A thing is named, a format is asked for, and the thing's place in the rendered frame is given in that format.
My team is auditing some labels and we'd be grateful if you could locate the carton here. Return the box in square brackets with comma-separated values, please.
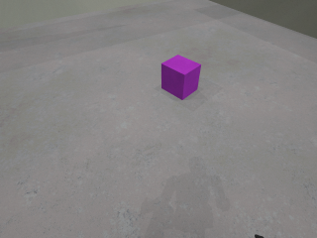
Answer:
[161, 55, 201, 100]

